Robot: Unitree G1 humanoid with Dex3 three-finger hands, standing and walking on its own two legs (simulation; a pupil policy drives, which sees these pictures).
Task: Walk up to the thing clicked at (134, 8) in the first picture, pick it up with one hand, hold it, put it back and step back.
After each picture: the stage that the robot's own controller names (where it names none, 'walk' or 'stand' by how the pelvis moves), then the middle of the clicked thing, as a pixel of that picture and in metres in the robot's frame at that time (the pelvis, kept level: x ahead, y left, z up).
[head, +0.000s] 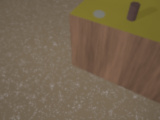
stand; (133, 11) +1.01 -0.34 -0.11
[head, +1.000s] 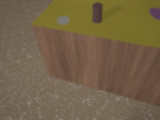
walk; (97, 13) +0.95 -0.04 -0.07
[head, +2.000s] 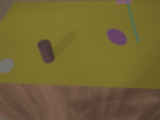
walk; (46, 51) +0.61 +0.23 -0.09
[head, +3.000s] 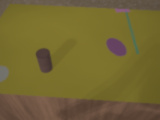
stand; (44, 60) +0.55 +0.20 -0.11
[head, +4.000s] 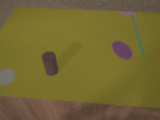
stand; (50, 64) +0.54 +0.18 -0.11
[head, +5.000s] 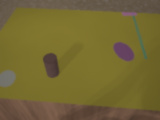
stand; (51, 65) +0.53 +0.18 -0.11
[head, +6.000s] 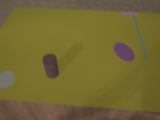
stand; (51, 66) +0.52 +0.17 -0.11
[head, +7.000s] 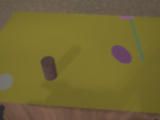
rise first; (49, 68) +0.52 +0.20 -0.11
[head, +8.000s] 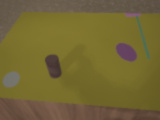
go down; (53, 66) +0.54 +0.20 -0.11
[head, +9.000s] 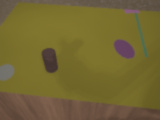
go down; (50, 60) +0.55 +0.18 -0.10
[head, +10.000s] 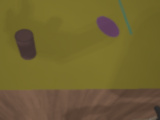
go down; (26, 45) +0.53 +0.19 -0.04
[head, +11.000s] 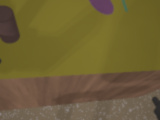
close in; (6, 25) +0.54 +0.20 -0.01
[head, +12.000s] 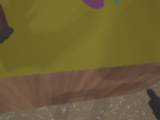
close; out of the picture +0.56 +0.20 +0.01
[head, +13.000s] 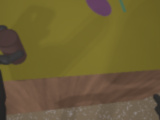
lift; (12, 48) +0.47 +0.18 +0.00
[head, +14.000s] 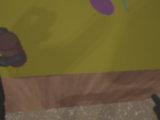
lift; (12, 51) +0.45 +0.19 +0.00
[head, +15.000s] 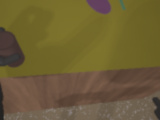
lift; (9, 50) +0.46 +0.19 +0.01
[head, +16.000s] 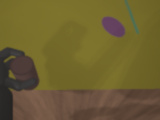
lift; (26, 74) +0.37 +0.18 +0.04
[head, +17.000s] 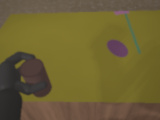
hold; (37, 78) +0.32 +0.15 +0.12
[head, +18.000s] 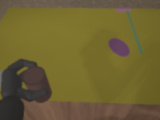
hold; (38, 85) +0.31 +0.16 +0.07
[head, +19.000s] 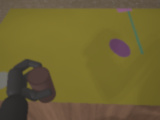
hold; (42, 85) +0.32 +0.15 +0.06
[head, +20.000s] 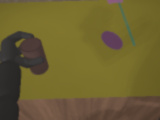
crouch; (35, 57) +0.41 +0.15 +0.09
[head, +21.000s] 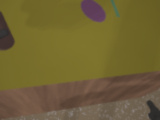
lower; out of the picture +0.51 +0.20 +0.04
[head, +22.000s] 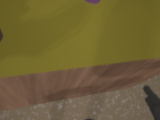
lower; out of the picture +0.53 +0.20 +0.01
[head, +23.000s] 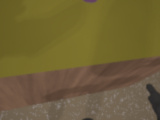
lower; out of the picture +0.53 +0.21 +0.02
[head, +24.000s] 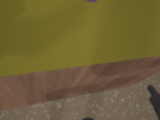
lower; out of the picture +0.53 +0.21 +0.02
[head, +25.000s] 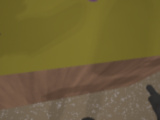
lower; out of the picture +0.53 +0.21 +0.02
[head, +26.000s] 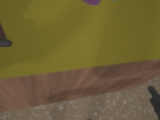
open; out of the picture +0.52 +0.20 +0.01
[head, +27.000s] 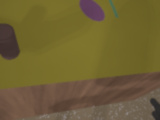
sink last; (6, 42) +0.50 +0.18 -0.01
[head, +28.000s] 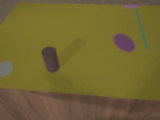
stand; (51, 60) +0.53 +0.19 -0.05
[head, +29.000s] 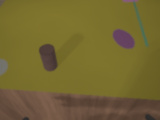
stand; (48, 58) +0.51 +0.18 -0.06
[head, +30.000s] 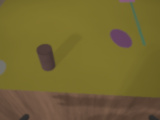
stand; (46, 58) +0.52 +0.19 -0.05
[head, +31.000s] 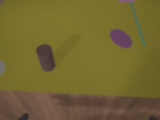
stand; (46, 58) +0.52 +0.19 -0.05
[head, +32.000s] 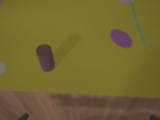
stand; (46, 58) +0.51 +0.19 -0.04
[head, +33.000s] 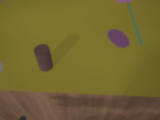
stand; (44, 58) +0.52 +0.19 -0.04
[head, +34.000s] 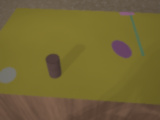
stand; (54, 66) +0.53 +0.17 -0.10
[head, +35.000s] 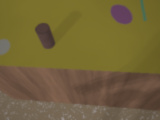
walk; (45, 36) +0.60 +0.22 -0.09
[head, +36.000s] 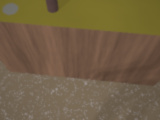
walk; (51, 0) +0.86 +0.19 -0.08
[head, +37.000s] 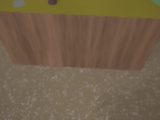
stand; out of the picture +1.12 +0.25 -0.09
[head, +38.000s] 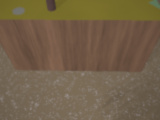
stand; (50, 1) +1.11 +0.25 -0.11
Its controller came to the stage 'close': yes
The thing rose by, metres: 0.20
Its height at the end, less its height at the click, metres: +0.00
